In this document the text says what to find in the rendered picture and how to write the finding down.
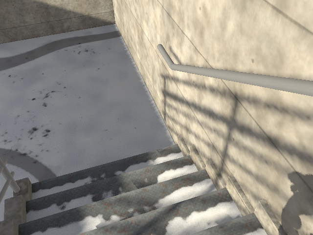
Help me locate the stairs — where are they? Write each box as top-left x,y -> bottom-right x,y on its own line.
19,144 -> 267,235

